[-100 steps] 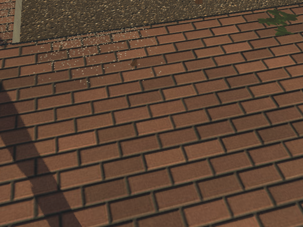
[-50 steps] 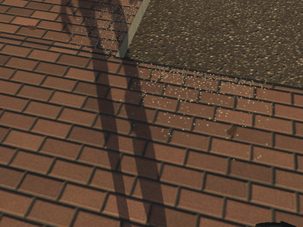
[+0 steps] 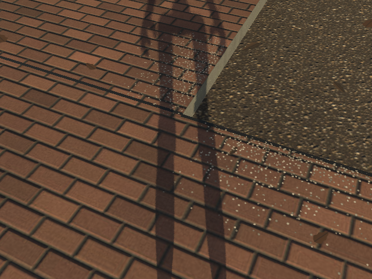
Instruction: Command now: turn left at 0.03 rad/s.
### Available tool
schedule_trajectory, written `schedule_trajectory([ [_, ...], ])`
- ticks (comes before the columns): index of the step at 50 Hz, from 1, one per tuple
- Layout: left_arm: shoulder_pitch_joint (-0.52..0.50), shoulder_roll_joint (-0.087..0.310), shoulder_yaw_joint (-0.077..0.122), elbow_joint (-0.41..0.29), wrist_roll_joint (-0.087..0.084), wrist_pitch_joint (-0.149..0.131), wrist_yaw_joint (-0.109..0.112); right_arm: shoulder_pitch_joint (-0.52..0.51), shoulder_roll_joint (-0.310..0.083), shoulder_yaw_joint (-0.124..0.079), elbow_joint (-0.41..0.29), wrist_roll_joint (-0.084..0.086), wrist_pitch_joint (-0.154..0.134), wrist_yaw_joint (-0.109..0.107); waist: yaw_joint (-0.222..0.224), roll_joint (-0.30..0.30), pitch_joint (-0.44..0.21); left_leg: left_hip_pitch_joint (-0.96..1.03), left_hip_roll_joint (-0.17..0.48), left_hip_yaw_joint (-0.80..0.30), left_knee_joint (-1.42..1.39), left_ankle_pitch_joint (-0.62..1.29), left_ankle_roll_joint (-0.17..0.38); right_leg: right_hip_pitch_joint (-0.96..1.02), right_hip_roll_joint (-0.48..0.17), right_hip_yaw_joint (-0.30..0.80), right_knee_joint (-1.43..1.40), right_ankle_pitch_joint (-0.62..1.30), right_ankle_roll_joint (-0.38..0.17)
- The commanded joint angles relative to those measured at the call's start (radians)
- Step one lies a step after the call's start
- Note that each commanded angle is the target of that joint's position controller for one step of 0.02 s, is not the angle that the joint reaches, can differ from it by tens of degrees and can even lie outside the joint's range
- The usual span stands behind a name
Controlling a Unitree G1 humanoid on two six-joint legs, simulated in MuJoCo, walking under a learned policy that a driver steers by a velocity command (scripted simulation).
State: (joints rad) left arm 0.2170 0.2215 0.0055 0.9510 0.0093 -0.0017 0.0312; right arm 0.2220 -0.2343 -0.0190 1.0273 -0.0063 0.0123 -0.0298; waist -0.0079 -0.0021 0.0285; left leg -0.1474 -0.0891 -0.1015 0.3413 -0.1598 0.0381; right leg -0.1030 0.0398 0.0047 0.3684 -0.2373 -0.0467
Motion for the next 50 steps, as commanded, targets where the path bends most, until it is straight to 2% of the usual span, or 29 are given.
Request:
schedule_trajectory([
  [1,0.023,0.111,0.019,-0.006,0.001,-0.009,0.003,0.02,-0.087,-0.012,0.006,0.001,-0.006,-0.006,0.003,0.0,-0.003,0.012,0.125,-0.102,-0.035,0.14,0.014,-0.02,-0.145,0.127,-0.069,0.168,-0.025],
  [5,0.033,0.102,0.012,0.03,0.002,-0.008,0.004,0.021,-0.085,-0.007,0.042,0.001,-0.005,-0.009,0.002,-0.003,0.002,0.014,0.13,-0.1,-0.037,0.135,0.014,-0.02,-0.141,0.125,-0.074,0.16,-0.024],
  [6,0.044,0.1,0.01,0.041,0.004,-0.008,0.003,0.028,-0.077,-0.004,0.051,0.0,-0.004,-0.009,0.005,-0.008,-0.017,0.017,0.121,-0.094,-0.038,0.06,0.017,-0.013,-0.134,0.127,-0.089,0.057,-0.026],
  [8,0.07,0.144,0.029,0.055,0.007,0.002,0.0,0.017,-0.091,-0.009,0.047,-0.006,0.0,-0.007,0.02,-0.057,0.016,-0.076,0.06,-0.042,0.055,-0.187,0.036,-0.025,-0.134,0.177,-0.119,-0.28,-0.062],
  [10,0.135,0.17,0.043,0.076,0.006,0.01,-0.002,-0.031,-0.082,-0.009,0.02,-0.022,-0.004,0.007,0.051,-0.13,0.097,-0.248,0.017,0.045,0.22,-0.298,0.041,-0.029,-0.243,0.343,-0.227,-0.552,-0.147],
  [11,0.152,0.171,0.049,0.087,0.006,0.008,0.0,-0.051,-0.065,-0.004,0.006,-0.032,-0.012,0.015,0.055,-0.144,0.142,-0.299,0.045,0.084,0.304,-0.267,0.037,-0.042,-0.314,0.416,-0.267,-0.577,-0.191],
  [13,0.172,0.155,0.052,0.097,0.016,-0.009,-0.004,-0.083,-0.075,-0.008,-0.019,-0.033,-0.032,0.026,0.052,-0.093,0.17,-0.408,0.101,0.082,0.435,-0.271,0.027,-0.009,-0.364,0.457,-0.296,-0.477,-0.228],
  [16,0.168,0.153,0.059,0.101,0.011,-0.037,-0.01,-0.096,-0.075,-0.014,-0.037,-0.025,-0.059,0.044,0.038,-0.07,0.132,-0.421,0.125,0.108,0.413,-0.231,0.009,0.061,-0.3,0.33,-0.264,-0.281,-0.195],
  [19,0.187,0.153,0.063,0.112,0.013,-0.05,-0.014,-0.126,-0.062,-0.017,-0.067,-0.015,-0.067,0.053,0.041,-0.105,0.111,-0.297,0.107,0.156,0.3,-0.18,0.007,0.005,-0.26,0.24,-0.229,-0.174,-0.175],
  [20,0.178,0.155,0.064,0.11,0.011,-0.052,-0.017,-0.105,-0.057,-0.018,-0.066,-0.012,-0.068,0.054,0.026,-0.108,0.106,-0.218,0.097,0.175,0.249,-0.147,0.012,-0.045,-0.253,0.215,-0.209,-0.15,-0.166],
  [22,0.147,0.154,0.064,0.101,0.005,-0.055,-0.022,0.038,-0.057,-0.027,-0.022,-0.011,-0.072,0.048,-0.044,-0.073,0.083,0.051,0.051,0.206,0.138,-0.077,0.021,-0.206,-0.212,0.153,-0.092,-0.089,-0.134],
  [23,0.142,0.126,0.054,0.094,0.009,-0.063,-0.026,0.16,-0.099,-0.045,0.012,-0.014,-0.081,0.036,-0.096,-0.006,0.037,0.237,0.077,0.14,0.088,-0.118,0.034,-0.311,-0.164,0.111,0.057,-0.02,-0.106],
  [24,0.111,0.045,0.029,0.05,0.0,-0.071,-0.036,0.314,-0.21,-0.074,0.031,-0.032,-0.091,0.021,-0.158,0.224,-0.043,0.384,0.345,-0.225,-0.099,-0.403,0.095,-0.457,-0.042,-0.016,0.404,-0.106,-0.048],
  [25,0.101,0.063,0.037,0.019,0.008,-0.067,-0.036,0.389,-0.265,-0.086,0.067,-0.023,-0.081,0.021,-0.146,0.313,-0.057,0.354,0.499,-0.547,-0.238,-0.585,0.176,-0.588,0.038,-0.032,0.65,-0.335,-0.044],
  [26,0.065,0.12,0.053,0.019,0.021,-0.058,-0.038,0.267,-0.189,-0.067,0.033,-0.021,-0.075,0.02,-0.081,0.126,0.039,0.239,0.478,-0.459,-0.217,-0.608,0.164,-0.612,-0.047,0.053,0.762,-0.262,-0.067],
  [27,0.073,0.091,0.049,0.029,0.015,-0.059,-0.05,0.157,-0.142,-0.054,-0.008,-0.017,-0.082,0.025,-0.037,0.07,0.081,0.151,0.432,-0.348,-0.22,-0.497,0.139,-0.59,-0.083,0.072,0.765,-0.151,-0.07],
  [28,0.095,0.063,0.045,0.043,0.009,-0.06,-0.058,0.102,-0.114,-0.045,-0.026,-0.015,-0.091,0.025,-0.005,0.058,0.087,0.109,0.388,-0.233,-0.235,-0.359,0.112,-0.55,-0.106,0.072,0.74,-0.081,-0.062],
  [30,0.11,0.057,0.048,0.055,0.022,-0.046,-0.063,0.099,-0.069,-0.028,-0.024,-0.015,-0.108,0.016,0.016,0.056,0.078,0.093,0.336,-0.062,-0.229,-0.057,0.084,-0.507,-0.115,0.044,0.731,-0.011,-0.038],
  [33,0.075,0.044,0.053,0.03,0.017,-0.026,-0.057,0.155,-0.069,-0.02,-0.008,-0.01,-0.121,0.005,0.035,0.056,0.053,0.127,0.323,0.117,-0.132,0.571,0.08,-0.529,-0.09,-0.011,0.733,0.027,-0.008],
  [37,-0.075,0.004,0.035,-0.046,0.013,-0.019,-0.062,0.131,-0.055,-0.009,-0.018,-0.007,-0.105,-0.012,0.023,0.102,0.075,0.053,0.263,0.263,-0.095,0.679,0.063,-0.462,-0.061,-0.102,0.461,0.139,0.008],
  [39,-0.105,-0.003,0.027,-0.065,0.017,-0.017,-0.063,0.156,-0.066,-0.011,-0.01,-0.005,-0.098,-0.022,0.008,0.112,0.056,0.066,0.265,0.287,-0.042,0.725,0.062,-0.388,-0.031,-0.145,0.336,0.181,-0.003],
  [43,0.056,0.061,0.048,-0.039,0.031,-0.024,-0.056,0.122,-0.106,-0.033,-0.028,0.0,-0.084,-0.036,0.075,0.122,-0.05,0.117,0.311,0.289,0.247,0.914,0.061,-0.214,0.026,-0.158,0.263,0.105,-0.085],
  [44,0.132,0.082,0.06,-0.021,0.036,-0.034,-0.053,0.102,-0.11,-0.038,-0.04,0.0,-0.078,-0.033,0.11,0.102,-0.092,0.092,0.306,0.289,0.407,0.822,0.055,-0.123,0.036,-0.14,0.19,0.143,-0.114],
  [45,0.201,0.131,0.078,-0.015,0.041,-0.048,-0.046,0.089,-0.125,-0.047,-0.054,0.005,-0.075,-0.023,0.163,0.017,-0.135,-0.003,0.252,0.307,0.67,0.537,0.017,0.001,-0.029,-0.041,0.071,0.359,-0.161],
  [46,0.151,0.246,0.105,-0.036,0.03,-0.048,-0.036,0.165,-0.03,-0.033,-0.096,-0.01,-0.069,-0.01,0.057,-0.202,-0.194,-0.279,0.078,0.305,0.997,-0.452,-0.026,0.201,-0.318,0.304,0.176,1.055,-0.27],
  [47,0.177,0.277,0.121,-0.05,-0.014,-0.026,-0.036,0.202,-0.058,-0.038,-0.109,-0.005,-0.051,-0.006,0.076,-0.169,-0.354,-0.383,0.024,0.099,1.145,-0.491,-0.034,0.272,-0.419,0.554,0.075,0.919,-0.435],
  [48,0.09,0.237,0.116,-0.081,-0.021,-0.007,-0.027,0.154,-0.074,-0.038,-0.117,-0.014,-0.045,-0.004,0.059,-0.068,-0.25,-0.439,0.083,0.062,1.137,-0.414,-0.034,0.16,-0.407,0.515,0.002,0.609,-0.423],
  [49,0.019,0.168,0.099,-0.098,-0.017,0.004,-0.02,0.077,-0.079,-0.041,-0.135,-0.017,-0.045,-0.004,0.05,-0.007,-0.103,-0.461,0.113,0.065,1.064,-0.342,-0.039,0.008,-0.356,0.45,-0.057,0.437,-0.376],
  [50,-0.007,0.13,0.088,-0.101,-0.009,0.01,-0.015,0.04,-0.086,-0.046,-0.145,-0.022,-0.042,-0.008,0.026,0.032,-0.041,-0.442,0.134,0.06,0.98,-0.3,-0.045,-0.081,-0.301,0.398,-0.085,0.382,-0.324],
])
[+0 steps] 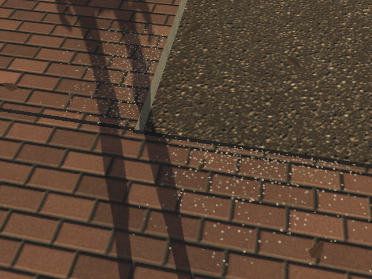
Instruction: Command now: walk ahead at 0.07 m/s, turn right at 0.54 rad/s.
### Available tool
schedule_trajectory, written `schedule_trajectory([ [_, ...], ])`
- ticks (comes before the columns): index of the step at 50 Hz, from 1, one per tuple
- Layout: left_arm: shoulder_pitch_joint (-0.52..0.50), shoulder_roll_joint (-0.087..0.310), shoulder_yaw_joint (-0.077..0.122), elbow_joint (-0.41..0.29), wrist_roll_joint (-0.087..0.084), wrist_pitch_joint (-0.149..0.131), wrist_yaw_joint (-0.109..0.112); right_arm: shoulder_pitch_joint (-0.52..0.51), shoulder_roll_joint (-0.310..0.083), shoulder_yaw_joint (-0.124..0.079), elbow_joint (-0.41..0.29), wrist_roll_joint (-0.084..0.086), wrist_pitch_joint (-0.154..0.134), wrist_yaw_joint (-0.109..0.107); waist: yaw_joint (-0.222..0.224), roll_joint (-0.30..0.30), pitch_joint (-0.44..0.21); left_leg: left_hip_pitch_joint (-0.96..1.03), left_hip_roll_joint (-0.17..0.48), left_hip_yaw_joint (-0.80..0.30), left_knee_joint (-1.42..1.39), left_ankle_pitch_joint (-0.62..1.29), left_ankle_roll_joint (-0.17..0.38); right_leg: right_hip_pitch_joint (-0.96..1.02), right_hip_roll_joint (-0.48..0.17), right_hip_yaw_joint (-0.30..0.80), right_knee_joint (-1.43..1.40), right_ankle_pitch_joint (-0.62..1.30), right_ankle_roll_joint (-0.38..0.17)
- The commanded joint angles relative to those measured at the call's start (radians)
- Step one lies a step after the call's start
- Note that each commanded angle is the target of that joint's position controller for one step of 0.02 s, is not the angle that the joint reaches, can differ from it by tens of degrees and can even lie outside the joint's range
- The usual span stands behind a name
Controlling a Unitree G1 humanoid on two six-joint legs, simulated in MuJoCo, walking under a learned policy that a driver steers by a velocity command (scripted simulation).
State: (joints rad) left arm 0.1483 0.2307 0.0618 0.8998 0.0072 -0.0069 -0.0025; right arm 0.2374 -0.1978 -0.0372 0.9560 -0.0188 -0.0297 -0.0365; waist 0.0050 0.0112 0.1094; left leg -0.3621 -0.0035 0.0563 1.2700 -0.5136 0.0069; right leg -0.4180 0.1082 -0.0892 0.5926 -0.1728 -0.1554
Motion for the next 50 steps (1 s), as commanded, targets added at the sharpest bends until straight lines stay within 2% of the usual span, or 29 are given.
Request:
schedule_trajectory([
  [1,0.058,0.105,0.028,-0.053,-0.005,0.016,0.023,0.035,-0.121,-0.029,-0.078,-0.018,0.013,-0.003,-0.003,0.007,-0.115,-0.176,0.059,-0.099,-0.022,0.079,-0.022,0.177,-0.324,0.433,-0.319,0.317,-0.182],
  [3,0.062,0.118,0.031,-0.054,0.01,0.008,0.018,0.065,-0.089,-0.024,-0.075,-0.019,0.042,-0.004,-0.019,-0.013,-0.15,-0.108,0.039,-0.086,-0.097,0.108,-0.032,0.138,-0.272,0.374,-0.305,0.369,-0.144],
  [5,0.068,0.148,0.041,-0.061,0.013,0.004,0.012,0.055,-0.083,-0.023,-0.089,-0.012,0.054,-0.006,-0.018,-0.029,-0.177,-0.109,0.034,-0.087,-0.17,0.123,-0.042,0.145,-0.249,0.368,-0.299,0.336,-0.123],
  [10,0.088,0.179,0.054,-0.083,0.012,0.028,0.012,-0.066,-0.118,-0.031,-0.152,-0.007,0.073,-0.007,0.027,-0.103,-0.17,-0.166,0.025,-0.11,-0.316,0.157,-0.064,0.173,-0.227,0.467,-0.35,-0.079,-0.079],
  [13,0.099,0.187,0.061,-0.091,0.016,0.035,0.011,-0.102,-0.123,-0.031,-0.177,-0.002,0.068,-0.009,0.041,-0.111,-0.156,-0.165,0.01,-0.123,-0.386,0.147,-0.061,0.193,-0.23,0.526,-0.35,-0.134,-0.072],
  [17,0.091,0.191,0.066,-0.104,0.021,0.039,0.006,-0.096,-0.129,-0.026,-0.197,0.012,0.051,-0.014,0.039,-0.129,-0.166,-0.087,-0.028,-0.127,-0.495,0.108,-0.037,0.211,-0.228,0.58,-0.32,-0.034,-0.067],
  [19,0.076,0.192,0.067,-0.111,0.019,0.043,0.001,-0.058,-0.133,-0.024,-0.199,0.02,0.042,-0.017,0.024,-0.141,-0.172,-0.011,-0.052,-0.126,-0.593,0.09,-0.016,0.206,-0.223,0.61,-0.303,0.043,-0.055],
  [21,0.043,0.181,0.064,-0.117,0.01,0.049,0.0,0.037,-0.13,-0.021,-0.18,0.024,0.032,-0.021,-0.022,-0.138,-0.181,0.135,-0.062,-0.103,-0.798,0.169,0.011,0.162,-0.194,0.59,-0.272,0.048,-0.01],
  [22,0.042,0.164,0.057,-0.121,0.001,0.05,0.004,0.07,-0.146,-0.025,-0.174,0.016,0.026,-0.026,-0.038,-0.109,-0.173,0.233,-0.027,-0.124,-0.949,0.237,0.027,0.098,-0.15,0.557,-0.238,-0.042,0.04],
  [23,0.094,0.105,0.042,-0.125,-0.006,0.048,0.009,0.033,-0.221,-0.039,-0.193,-0.002,0.024,-0.033,0.008,0.071,-0.171,0.288,0.169,-0.336,-1.078,0.144,0.074,0.007,-0.05,0.441,-0.069,-0.252,0.098],
  [24,0.092,0.111,0.045,-0.135,-0.007,0.041,0.017,-0.063,-0.292,-0.047,-0.243,-0.013,0.026,-0.029,0.016,0.207,-0.12,0.241,0.377,-0.592,-1.125,0.222,0.172,-0.151,0.111,0.229,0.132,-0.361,0.13],
  [25,0.072,0.175,0.058,-0.124,0.027,0.036,0.017,-0.048,-0.255,-0.043,-0.229,-0.023,0.027,-0.021,0.012,0.12,-0.107,0.142,0.383,-0.545,-1.065,0.408,0.236,-0.089,0.041,0.251,0.313,-0.369,0.14],
  [26,0.098,0.171,0.06,-0.109,0.023,0.036,0.011,-0.087,-0.194,-0.025,-0.233,-0.009,0.022,-0.014,0.05,0.069,-0.104,0.125,0.316,-0.442,-1.033,0.511,0.222,-0.057,0.032,0.264,0.385,-0.315,0.142],
  [27,0.124,0.159,0.057,-0.089,0.022,0.04,0.007,-0.118,-0.168,-0.019,-0.236,-0.003,0.019,-0.008,0.066,0.062,-0.097,0.13,0.247,-0.341,-1.008,0.584,0.189,-0.047,0.031,0.256,0.44,-0.26,0.152],
  [29,0.144,0.15,0.052,-0.071,0.023,0.051,-0.001,-0.101,-0.161,-0.014,-0.24,-0.001,0.014,-0.006,0.053,0.127,-0.123,0.205,0.193,-0.256,-0.969,0.744,0.174,-0.065,0.036,0.239,0.501,-0.24,0.175],
  [33,0.056,0.112,0.025,-0.078,0.007,0.063,0.003,0.009,-0.165,-0.011,-0.191,0.0,0.009,-0.003,-0.01,0.125,-0.135,0.345,0.196,-0.235,-0.923,0.882,0.187,-0.062,0.0,0.219,0.323,-0.251,0.211],
  [37,0.024,0.097,0.001,-0.062,-0.008,0.068,0.015,0.034,-0.193,-0.015,-0.159,-0.006,0.018,0.004,-0.034,0.171,-0.143,0.331,0.188,-0.231,-0.891,0.913,0.182,0.105,-0.035,0.123,0.064,-0.291,0.198],
  [39,0.045,0.093,-0.007,-0.041,-0.008,0.062,0.023,0.061,-0.201,-0.02,-0.135,-0.012,0.025,0.012,-0.036,0.177,-0.151,0.308,0.182,-0.265,-0.927,0.631,0.174,0.186,-0.032,0.086,-0.083,-0.249,0.172],
  [40,0.065,0.09,-0.009,-0.028,0.001,0.053,0.025,0.066,-0.216,-0.028,-0.122,-0.008,0.033,0.015,-0.02,0.163,-0.126,0.267,0.17,-0.28,-0.938,0.434,0.166,0.239,-0.022,0.057,-0.182,-0.194,0.153],
  [41,0.085,0.091,-0.011,-0.014,0.011,0.041,0.028,0.066,-0.214,-0.032,-0.115,-0.004,0.039,0.017,-0.006,0.139,-0.102,0.188,0.16,-0.292,-0.939,0.251,0.152,0.323,-0.03,0.059,-0.261,-0.141,0.127],
  [42,0.108,0.111,-0.008,-0.001,0.02,0.026,0.031,0.051,-0.19,-0.028,-0.119,-0.004,0.038,0.019,0.01,0.092,-0.094,0.072,0.144,-0.291,-0.919,0.097,0.132,0.43,-0.078,0.127,-0.265,-0.167,0.094],
  [43,0.185,0.147,-0.005,0.017,0.032,0.01,0.035,-0.006,-0.141,-0.016,-0.148,-0.005,0.03,0.026,0.05,-0.027,-0.092,-0.102,0.092,-0.224,-0.788,-0.01,0.106,0.555,-0.216,0.296,-0.309,-0.286,0.049],
  [44,0.252,0.245,0.023,0.045,0.016,0.007,0.032,-0.086,-0.113,-0.009,-0.192,0.004,0.022,0.031,0.086,-0.239,-0.038,-0.263,-0.058,-0.039,-0.619,0.0,0.07,0.522,-0.365,0.567,-0.425,-0.494,-0.057],
  [45,0.268,0.236,0.027,0.059,0.023,-0.001,0.025,-0.161,-0.178,-0.024,-0.217,-0.017,0.015,0.031,0.117,-0.218,0.069,-0.35,-0.01,-0.033,-0.472,-0.031,0.065,0.469,-0.457,0.66,-0.483,-0.47,-0.124],
  [46,0.237,0.188,0.015,0.053,0.023,-0.014,0.02,-0.157,-0.186,-0.033,-0.213,-0.013,0.008,0.038,0.086,-0.149,0.087,-0.374,0.02,-0.065,-0.398,0.015,0.064,0.455,-0.442,0.63,-0.493,-0.45,-0.135],
  [47,0.201,0.165,0.01,0.046,0.017,-0.022,0.018,-0.116,-0.178,-0.033,-0.192,-0.008,0.001,0.048,0.056,-0.132,0.08,-0.368,0.04,-0.073,-0.373,0.062,0.055,0.458,-0.399,0.563,-0.502,-0.409,-0.115],
  [48,0.183,0.156,0.007,0.042,0.013,-0.031,0.02,-0.102,-0.177,-0.037,-0.187,-0.011,-0.005,0.06,0.038,-0.135,0.066,-0.356,0.055,-0.07,-0.367,0.108,0.047,0.463,-0.369,0.507,-0.512,-0.346,-0.097],
  [50,0.182,0.141,0.005,0.05,0.012,-0.05,0.017,-0.096,-0.157,-0.035,-0.177,-0.018,-0.009,0.076,0.025,-0.131,0.021,-0.309,0.056,-0.039,-0.372,0.184,0.026,0.458,-0.314,0.392,-0.5,-0.158,-0.077],
])
Over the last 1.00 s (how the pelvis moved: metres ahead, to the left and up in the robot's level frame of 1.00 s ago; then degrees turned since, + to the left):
0.28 0.05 -0.03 -15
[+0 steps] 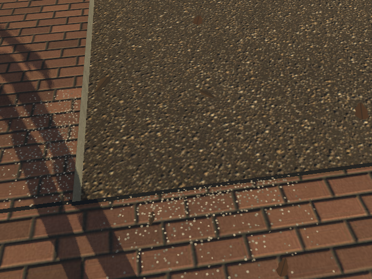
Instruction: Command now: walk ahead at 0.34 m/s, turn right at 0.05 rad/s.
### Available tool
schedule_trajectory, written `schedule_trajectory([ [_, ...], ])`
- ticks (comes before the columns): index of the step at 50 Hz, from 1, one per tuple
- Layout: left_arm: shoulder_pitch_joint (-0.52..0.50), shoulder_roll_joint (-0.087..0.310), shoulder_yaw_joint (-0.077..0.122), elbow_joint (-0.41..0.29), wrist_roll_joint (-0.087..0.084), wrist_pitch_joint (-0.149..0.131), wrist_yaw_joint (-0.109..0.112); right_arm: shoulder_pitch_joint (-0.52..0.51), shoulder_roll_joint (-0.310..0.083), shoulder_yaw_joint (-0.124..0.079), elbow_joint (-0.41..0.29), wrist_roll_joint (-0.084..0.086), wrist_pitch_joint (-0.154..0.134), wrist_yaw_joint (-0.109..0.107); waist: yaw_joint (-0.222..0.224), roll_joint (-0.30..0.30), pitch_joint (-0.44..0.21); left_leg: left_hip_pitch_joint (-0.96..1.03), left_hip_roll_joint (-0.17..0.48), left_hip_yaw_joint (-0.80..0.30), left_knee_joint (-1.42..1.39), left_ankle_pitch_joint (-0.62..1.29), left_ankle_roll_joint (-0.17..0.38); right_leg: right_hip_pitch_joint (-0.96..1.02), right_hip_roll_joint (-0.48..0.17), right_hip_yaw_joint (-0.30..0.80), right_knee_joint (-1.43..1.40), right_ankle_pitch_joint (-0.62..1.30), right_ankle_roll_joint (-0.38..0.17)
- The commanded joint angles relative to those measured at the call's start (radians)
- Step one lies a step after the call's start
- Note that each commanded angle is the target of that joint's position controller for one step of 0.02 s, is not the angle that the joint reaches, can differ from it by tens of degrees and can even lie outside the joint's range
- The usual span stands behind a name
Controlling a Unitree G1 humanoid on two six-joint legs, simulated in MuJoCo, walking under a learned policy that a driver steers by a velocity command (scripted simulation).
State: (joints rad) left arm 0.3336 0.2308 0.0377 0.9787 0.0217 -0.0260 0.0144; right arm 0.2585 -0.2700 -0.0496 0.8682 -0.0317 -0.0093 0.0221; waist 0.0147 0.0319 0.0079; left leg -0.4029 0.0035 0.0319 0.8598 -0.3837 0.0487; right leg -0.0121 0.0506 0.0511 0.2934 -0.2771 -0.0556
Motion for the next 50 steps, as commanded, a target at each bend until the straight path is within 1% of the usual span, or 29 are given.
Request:
schedule_trajectory([
  [1,0.007,0.137,0.028,-0.022,-0.004,-0.037,-0.002,-0.132,-0.074,-0.02,-0.095,-0.004,-0.028,0.022,0.016,-0.149,0.114,-0.245,0.049,-0.002,0.011,0.08,-0.026,0.034,-0.244,0.213,-0.195,0.0,-0.171],
  [4,0.034,0.149,0.03,-0.003,-0.003,-0.049,-0.005,-0.201,-0.049,-0.011,-0.127,0.002,-0.022,0.031,0.026,-0.158,0.127,-0.149,0.052,0.017,-0.12,0.139,-0.036,-0.048,-0.239,0.152,-0.183,0.076,-0.155],
  [7,0.043,0.179,0.037,0.005,-0.002,-0.052,-0.009,-0.198,-0.063,-0.016,-0.137,0.007,-0.019,0.025,0.017,-0.156,0.128,-0.01,0.029,0.045,-0.222,0.157,-0.012,-0.106,-0.264,0.137,-0.15,0.151,-0.138],
  [9,0.025,0.196,0.039,0.007,-0.005,-0.05,-0.01,-0.09,-0.075,-0.028,-0.106,0.005,-0.023,0.013,-0.045,-0.124,0.102,0.17,-0.012,0.074,-0.3,0.181,0.011,-0.153,-0.259,0.108,-0.04,0.299,-0.111],
  [10,0.035,0.185,0.035,0.013,-0.002,-0.05,-0.012,0.034,-0.099,-0.043,-0.06,-0.001,-0.031,0.001,-0.096,-0.072,0.044,0.33,-0.041,0.075,-0.336,0.162,0.026,-0.187,-0.212,0.059,0.136,0.426,-0.09],
  [11,0.025,0.157,0.024,-0.001,-0.001,-0.052,-0.014,0.204,-0.163,-0.064,-0.02,-0.016,-0.044,-0.014,-0.17,0.033,-0.059,0.519,0.075,-0.069,-0.404,0.041,0.064,-0.291,-0.138,-0.017,0.424,0.39,-0.058],
  [12,0.082,0.055,0.001,-0.043,-0.022,-0.054,-0.018,0.333,-0.299,-0.089,0.006,-0.02,-0.048,-0.016,-0.165,0.328,-0.184,0.674,0.374,-0.587,-0.61,-0.25,0.164,-0.534,0.024,-0.104,0.795,-0.125,-0.007],
  [13,0.049,0.128,0.021,-0.034,0.001,-0.05,-0.017,0.261,-0.229,-0.069,0.005,0.001,-0.042,-0.009,-0.12,0.174,-0.122,0.551,0.383,-0.744,-0.702,-0.334,0.174,-0.595,0.005,0.047,0.918,-0.222,-0.039],
  [14,0.012,0.136,0.027,-0.044,0.0,-0.049,-0.025,0.129,-0.179,-0.054,-0.027,0.007,-0.041,-0.006,-0.064,0.091,-0.004,0.437,0.367,-0.604,-0.684,-0.337,0.167,-0.625,-0.06,0.045,0.948,-0.137,-0.06],
  [15,-0.015,0.124,0.022,-0.045,-0.001,-0.051,-0.036,0.053,-0.123,-0.039,-0.043,0.007,-0.046,-0.002,-0.041,0.026,0.041,0.348,0.32,-0.492,-0.698,-0.207,0.157,-0.605,-0.1,0.029,0.907,-0.057,-0.062],
  [16,-0.019,0.102,0.021,-0.043,0.001,-0.047,-0.041,0.027,-0.101,-0.03,-0.044,0.009,-0.053,-0.004,-0.017,0.031,0.055,0.302,0.275,-0.396,-0.711,-0.089,0.14,-0.575,-0.127,0.013,0.858,-0.022,-0.057],
  [17,-0.001,0.092,0.017,-0.034,0.012,-0.037,-0.044,0.023,-0.08,-0.021,-0.035,0.01,-0.061,-0.006,0.0,0.045,0.054,0.269,0.241,-0.323,-0.721,0.015,0.128,-0.537,-0.142,0.002,0.828,0.0,-0.045],
  [20,-0.037,0.076,0.015,-0.042,0.015,-0.018,-0.053,0.095,-0.076,-0.017,0.005,0.015,-0.081,-0.01,0.005,0.037,0.053,0.278,0.219,-0.222,-0.742,0.207,0.149,-0.561,-0.148,-0.033,0.789,0.063,-0.017],
  [25,-0.248,0.054,0.004,-0.119,0.017,-0.011,-0.06,0.183,-0.058,-0.009,0.054,0.019,-0.084,-0.013,-0.028,0.013,0.108,0.334,0.19,-0.124,-0.771,0.346,0.162,-0.689,-0.157,-0.081,0.575,0.199,0.032],
  [27,-0.32,0.036,-0.005,-0.146,0.013,-0.014,-0.062,0.203,-0.057,-0.007,0.068,0.019,-0.086,-0.015,-0.043,0.021,0.11,0.334,0.176,-0.085,-0.762,0.433,0.156,-0.65,-0.137,-0.107,0.46,0.255,0.035],
  [30,-0.382,0.038,-0.009,-0.174,0.007,-0.015,-0.057,0.236,-0.065,-0.007,0.09,0.016,-0.086,-0.021,-0.055,0.031,0.113,0.374,0.19,-0.063,-0.742,0.542,0.15,-0.593,-0.109,-0.133,0.352,0.284,0.015],
  [33,-0.385,0.056,-0.002,-0.19,0.009,-0.02,-0.05,0.238,-0.075,-0.008,0.108,0.012,-0.08,-0.03,-0.041,0.034,0.109,0.469,0.225,-0.06,-0.679,0.698,0.139,-0.562,-0.088,-0.134,0.3,0.219,-0.027],
  [34,-0.356,0.063,0.002,-0.184,0.009,-0.025,-0.047,0.222,-0.083,-0.009,0.108,0.009,-0.077,-0.033,-0.023,0.037,0.09,0.491,0.225,-0.048,-0.626,0.821,0.128,-0.509,-0.067,-0.142,0.279,0.177,-0.045],
  [35,-0.289,0.076,0.011,-0.166,0.008,-0.03,-0.04,0.212,-0.093,-0.011,0.109,0.007,-0.074,-0.035,0.007,0.046,0.05,0.505,0.222,-0.038,-0.536,0.963,0.114,-0.418,-0.035,-0.153,0.26,0.13,-0.063],
  [36,-0.153,0.093,0.023,-0.123,0.009,-0.038,-0.033,0.2,-0.104,-0.014,0.111,0.005,-0.066,-0.035,0.064,0.038,-0.021,0.494,0.198,-0.015,-0.373,1.031,0.098,-0.265,0.0,-0.169,0.212,0.127,-0.083],
  [37,0.018,0.133,0.04,-0.072,0.022,-0.049,-0.023,0.199,-0.094,-0.01,0.105,0.01,-0.062,-0.034,0.127,0.014,-0.119,0.368,0.159,0.014,-0.147,0.894,0.079,-0.023,-0.049,-0.113,0.182,0.133,-0.117],
  [38,0.159,0.234,0.066,-0.06,0.047,-0.052,-0.01,0.243,-0.021,0.008,0.067,0.031,-0.063,-0.026,0.138,-0.137,-0.268,0.104,0.067,0.062,0.214,0.452,0.045,0.249,-0.34,0.255,0.151,-0.019,-0.192],
  [39,0.145,0.254,0.073,-0.055,0.019,-0.036,-0.017,0.306,-0.009,0.001,0.072,0.045,-0.065,-0.02,0.093,-0.263,-0.352,-0.143,-0.095,-0.03,0.466,-0.145,0.026,0.355,-0.483,0.682,-0.014,-0.058,-0.287],
  [40,0.033,0.21,0.066,-0.068,-0.006,-0.029,-0.02,0.213,-0.08,-0.017,0.057,0.028,-0.061,-0.028,0.065,-0.124,-0.187,-0.24,-0.019,-0.106,0.508,-0.071,0.041,0.236,-0.432,0.545,-0.028,-0.099,-0.252],
  [41,-0.045,0.143,0.048,-0.084,-0.008,-0.034,-0.021,0.14,-0.069,-0.015,0.037,0.025,-0.069,-0.024,0.046,-0.083,-0.067,-0.245,0.021,-0.098,0.469,0.012,0.045,0.089,-0.395,0.401,-0.053,-0.042,-0.23],
  [42,-0.081,0.098,0.036,-0.081,-0.003,-0.041,-0.021,0.122,-0.047,-0.012,0.037,0.025,-0.07,-0.021,0.011,-0.055,-0.006,-0.201,0.058,-0.095,0.397,0.062,0.046,-0.025,-0.343,0.298,-0.088,0.046,-0.193],
  [44,-0.08,0.062,0.023,-0.06,-0.003,-0.058,-0.015,0.144,-0.021,-0.01,0.046,-0.002,-0.043,-0.01,-0.038,-0.079,0.019,-0.107,0.088,-0.09,0.311,0.097,0.026,-0.141,-0.276,0.173,-0.122,0.153,-0.148],
  [46,-0.026,0.076,0.026,-0.035,-0.01,-0.075,-0.016,0.131,-0.009,-0.011,0.04,-0.005,-0.022,0.001,-0.05,-0.076,0.023,-0.115,0.092,-0.07,0.277,0.12,0.008,-0.154,-0.258,0.124,-0.142,0.246,-0.158],
  [50,0.052,0.091,0.027,-0.01,-0.014,-0.08,-0.017,-0.044,-0.018,-0.01,-0.021,-0.003,-0.008,0.009,-0.027,-0.072,0.077,-0.252,0.119,-0.031,0.119,0.265,-0.024,-0.116,-0.231,0.052,-0.187,0.329,-0.155],
])
Over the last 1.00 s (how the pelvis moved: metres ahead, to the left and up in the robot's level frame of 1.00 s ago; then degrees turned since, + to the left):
0.09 0.05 0.03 -20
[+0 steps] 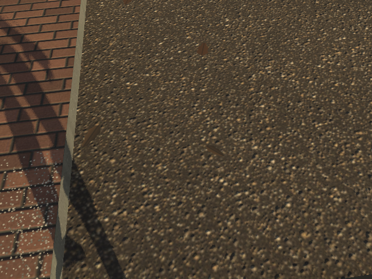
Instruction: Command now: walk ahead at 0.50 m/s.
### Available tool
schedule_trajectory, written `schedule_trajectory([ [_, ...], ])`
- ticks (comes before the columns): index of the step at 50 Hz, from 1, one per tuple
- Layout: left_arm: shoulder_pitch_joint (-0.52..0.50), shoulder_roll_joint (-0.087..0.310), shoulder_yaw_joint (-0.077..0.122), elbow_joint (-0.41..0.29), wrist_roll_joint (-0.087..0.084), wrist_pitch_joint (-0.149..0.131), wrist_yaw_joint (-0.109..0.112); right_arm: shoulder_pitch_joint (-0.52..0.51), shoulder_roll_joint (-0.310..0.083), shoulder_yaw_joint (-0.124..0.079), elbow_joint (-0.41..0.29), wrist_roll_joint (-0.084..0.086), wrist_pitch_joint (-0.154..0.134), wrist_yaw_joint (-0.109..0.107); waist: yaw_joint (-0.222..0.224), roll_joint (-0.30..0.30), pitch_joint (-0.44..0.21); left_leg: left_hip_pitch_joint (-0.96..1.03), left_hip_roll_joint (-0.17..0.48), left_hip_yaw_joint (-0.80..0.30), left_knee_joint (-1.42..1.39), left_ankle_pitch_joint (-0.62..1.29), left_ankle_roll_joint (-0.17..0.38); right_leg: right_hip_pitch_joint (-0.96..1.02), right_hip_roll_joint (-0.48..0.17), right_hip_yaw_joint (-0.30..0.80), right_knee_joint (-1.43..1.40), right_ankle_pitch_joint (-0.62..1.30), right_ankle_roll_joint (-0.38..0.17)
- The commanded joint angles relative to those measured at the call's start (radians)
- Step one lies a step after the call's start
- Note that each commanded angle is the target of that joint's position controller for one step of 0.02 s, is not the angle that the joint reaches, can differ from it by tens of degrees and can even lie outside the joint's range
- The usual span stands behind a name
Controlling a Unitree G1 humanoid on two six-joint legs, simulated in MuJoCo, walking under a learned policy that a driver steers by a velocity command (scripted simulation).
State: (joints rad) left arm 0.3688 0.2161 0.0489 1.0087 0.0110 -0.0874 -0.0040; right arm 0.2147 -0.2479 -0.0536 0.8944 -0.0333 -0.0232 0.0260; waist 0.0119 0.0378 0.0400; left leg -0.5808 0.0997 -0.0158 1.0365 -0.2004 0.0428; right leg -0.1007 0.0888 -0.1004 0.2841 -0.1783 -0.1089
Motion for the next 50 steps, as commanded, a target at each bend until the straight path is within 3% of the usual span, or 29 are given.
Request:
schedule_trajectory([
  [1,0.029,0.102,0.012,-0.036,-0.004,-0.016,0.002,-0.043,-0.038,-0.003,-0.062,0.001,0.003,0.006,-0.017,-0.078,0.049,-0.082,0.022,0.029,-0.118,0.121,-0.023,-0.019,-0.256,0.184,-0.176,0.259,-0.097],
  [5,0.089,0.109,0.005,-0.015,-0.006,-0.011,0.009,-0.191,-0.014,0.013,-0.11,0.009,-0.009,0.011,0.024,-0.082,0.062,-0.037,-0.021,0.083,-0.351,0.247,-0.017,0.035,-0.234,0.129,-0.153,0.444,-0.062],
  [9,0.117,0.122,0.005,0.01,0.007,-0.001,0.013,-0.231,-0.037,0.016,-0.13,0.013,-0.009,0.004,0.032,-0.113,0.052,0.037,-0.064,0.096,-0.415,0.181,0.011,0.127,-0.261,0.105,-0.103,0.561,-0.065],
  [11,0.092,0.138,0.009,0.013,0.012,0.003,0.019,-0.19,-0.058,0.009,-0.128,0.011,-0.015,-0.003,-0.003,-0.112,0.04,0.1,-0.09,0.093,-0.451,0.083,0.044,0.18,-0.287,0.105,-0.031,0.706,-0.063],
  [13,0.05,0.159,0.015,0.008,0.015,0.009,0.028,0.021,-0.095,-0.011,-0.059,0.007,-0.026,-0.015,-0.092,-0.106,-0.053,0.309,-0.14,0.093,-0.524,0.034,0.083,0.2,-0.275,0.095,0.184,0.837,-0.041],
  [14,0.038,0.143,0.01,0.002,0.009,0.015,0.03,0.188,-0.12,-0.024,-0.01,-0.008,-0.038,-0.023,-0.161,-0.06,-0.135,0.516,-0.089,0.04,-0.588,0.063,0.121,0.101,-0.241,0.059,0.402,0.699,-0.023],
  [15,0.097,0.072,-0.008,-0.031,-0.013,0.018,0.024,0.309,-0.206,-0.044,0.001,-0.03,-0.044,-0.032,-0.158,0.088,-0.269,0.784,0.174,-0.291,-0.619,-0.029,0.197,-0.156,-0.141,0.008,0.749,0.253,0.005],
  [16,0.201,0.051,-0.002,-0.007,-0.015,0.018,0.01,0.277,-0.226,-0.05,-0.002,-0.005,-0.034,-0.022,-0.098,0.209,-0.317,0.894,0.308,-0.68,-0.728,-0.047,0.32,-0.429,0.023,0.095,0.98,-0.394,0.016],
  [17,0.107,0.143,0.024,-0.009,-0.001,0.022,0.013,0.183,-0.167,-0.039,-0.008,0.024,-0.028,-0.013,-0.076,0.072,-0.166,0.772,0.253,-0.555,-0.748,-0.081,0.288,-0.508,-0.055,0.181,1.018,-0.299,0.003],
  [18,0.039,0.142,0.026,-0.032,-0.004,0.015,0.008,0.098,-0.119,-0.026,-0.028,0.025,-0.032,-0.006,-0.053,0.024,-0.066,0.624,0.229,-0.425,-0.783,0.009,0.265,-0.489,-0.09,0.18,0.983,-0.206,0.004],
  [19,0.009,0.115,0.024,-0.032,-0.005,0.019,0.008,0.065,-0.086,-0.016,-0.029,0.021,-0.042,-0.004,-0.03,-0.005,-0.022,0.535,0.191,-0.331,-0.812,0.106,0.233,-0.452,-0.126,0.177,0.925,-0.161,0.008],
  [20,0.014,0.099,0.024,-0.029,0.007,0.032,0.006,0.066,-0.073,-0.011,-0.021,0.023,-0.053,-0.007,-0.006,0.002,-0.003,0.476,0.154,-0.265,-0.832,0.17,0.204,-0.411,-0.15,0.179,0.868,-0.136,0.021],
  [21,0.023,0.078,0.02,-0.023,0.016,0.047,0.0,0.071,-0.06,-0.005,-0.012,0.023,-0.062,-0.008,0.01,0.011,-0.003,0.442,0.131,-0.221,-0.856,0.182,0.184,-0.374,-0.162,0.175,0.824,-0.121,0.035],
  [23,-0.003,0.075,0.025,-0.033,0.02,0.071,-0.009,0.123,-0.083,-0.008,0.01,0.028,-0.078,-0.008,0.02,0.007,0.005,0.432,0.113,-0.184,-0.891,0.211,0.189,-0.383,-0.168,0.163,0.771,-0.076,0.055],
  [25,-0.084,0.081,0.03,-0.062,0.022,0.084,-0.022,0.16,-0.106,-0.011,0.024,0.032,-0.074,-0.017,0.012,-0.001,0.028,0.465,0.102,-0.152,-0.919,0.237,0.187,-0.468,-0.182,0.144,0.697,-0.01,0.073],
  [26,-0.121,0.074,0.025,-0.077,0.031,0.089,-0.027,0.191,-0.119,-0.017,0.037,0.031,-0.069,-0.02,-0.003,0.007,0.031,0.473,0.095,-0.128,-0.92,0.275,0.185,-0.492,-0.181,0.118,0.685,0.023,0.085],
  [27,-0.156,0.076,0.026,-0.09,0.027,0.089,-0.029,0.213,-0.11,-0.013,0.043,0.03,-0.066,-0.022,-0.011,0.005,0.036,0.485,0.088,-0.112,-0.923,0.297,0.179,-0.518,-0.186,0.114,0.653,0.06,0.092],
  [28,-0.165,0.081,0.029,-0.088,0.022,0.09,-0.033,0.239,-0.122,-0.016,0.049,0.016,-0.071,-0.023,-0.021,0.024,0.02,0.517,0.09,-0.106,-0.91,0.285,0.185,-0.546,-0.188,0.109,0.681,0.128,0.088],
  [30,-0.246,0.094,0.035,-0.113,0.022,0.079,-0.035,0.291,-0.09,-0.009,0.081,0.024,-0.079,-0.031,-0.032,0.016,0.048,0.595,0.097,-0.12,-0.893,0.277,0.175,-0.66,-0.211,0.148,0.642,0.204,0.09],
  [31,-0.279,0.105,0.039,-0.125,0.015,0.067,-0.036,0.285,-0.104,-0.01,0.078,0.027,-0.086,-0.035,-0.032,0.014,0.051,0.612,0.071,-0.105,-0.892,0.224,0.162,-0.682,-0.199,0.135,0.563,0.248,0.086],
  [33,-0.365,0.107,0.038,-0.149,0.03,0.052,-0.034,0.308,-0.101,-0.009,0.092,0.027,-0.091,-0.047,-0.048,0.014,0.068,0.618,0.065,-0.121,-0.859,0.226,0.159,-0.688,-0.199,0.132,0.469,0.349,0.099],
  [40,-0.512,0.102,0.03,-0.24,0.034,0.043,-0.04,0.337,-0.099,-0.009,0.081,-0.004,-0.086,-0.061,-0.121,0.009,0.108,0.594,0.064,-0.213,-0.643,0.115,0.192,-0.667,-0.198,0.145,0.284,0.484,0.098],
  [42,-0.547,0.09,0.022,-0.261,0.011,0.035,-0.04,0.343,-0.094,-0.008,0.078,-0.014,-0.071,-0.065,-0.149,0.002,0.109,0.568,0.044,-0.22,-0.561,0.093,0.172,-0.587,-0.192,0.13,0.201,0.523,0.094],
  [44,-0.512,0.081,0.015,-0.262,0.001,0.025,-0.046,0.34,-0.096,-0.009,0.063,-0.021,-0.061,-0.074,-0.152,-0.011,0.1,0.541,0.006,-0.222,-0.483,0.08,0.142,-0.454,-0.185,0.143,0.094,0.571,0.095],
  [46,-0.379,0.107,0.024,-0.217,0.0,0.016,-0.031,0.337,-0.108,-0.012,0.06,-0.025,-0.049,-0.08,-0.112,-0.037,0.05,0.591,-0.025,-0.231,-0.292,0.176,0.135,-0.314,-0.199,0.157,-0.003,0.59,0.085],
  [47,-0.215,0.135,0.037,-0.161,0.008,0.009,-0.017,0.332,-0.124,-0.017,0.061,-0.021,-0.042,-0.077,-0.044,-0.073,-0.025,0.579,-0.053,-0.214,-0.088,0.263,0.129,-0.15,-0.179,0.119,-0.026,0.595,0.084],
  [48,-0.014,0.183,0.054,-0.095,0.038,0.0,-0.01,0.345,-0.133,-0.025,0.08,0.01,-0.036,-0.073,0.054,-0.135,-0.11,0.44,-0.11,-0.153,0.214,0.152,0.109,0.122,-0.198,0.095,-0.04,0.687,0.092],
  [49,0.092,0.232,0.062,-0.065,0.06,-0.008,-0.015,0.431,-0.05,-0.022,0.104,0.046,-0.035,-0.069,0.034,-0.276,-0.207,0.093,-0.228,-0.089,0.619,-0.605,0.072,0.465,-0.333,0.167,0.251,1.122,0.07],
  [50,0.161,0.217,0.051,-0.072,0.04,-0.008,-0.035,0.56,-0.046,-0.018,0.104,0.094,-0.037,-0.088,-0.007,-0.286,-0.407,-0.132,-0.178,-0.13,0.79,-0.643,0.059,0.73,-0.521,0.322,0.495,1.301,0.037],
])
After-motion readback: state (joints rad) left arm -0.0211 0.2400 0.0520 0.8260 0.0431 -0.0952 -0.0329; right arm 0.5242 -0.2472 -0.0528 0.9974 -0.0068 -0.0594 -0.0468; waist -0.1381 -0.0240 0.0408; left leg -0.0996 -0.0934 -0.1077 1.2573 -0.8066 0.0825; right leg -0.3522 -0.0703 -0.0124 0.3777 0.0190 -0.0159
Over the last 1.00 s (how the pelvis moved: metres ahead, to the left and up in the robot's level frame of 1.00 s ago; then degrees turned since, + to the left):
0.50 0.02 0.00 0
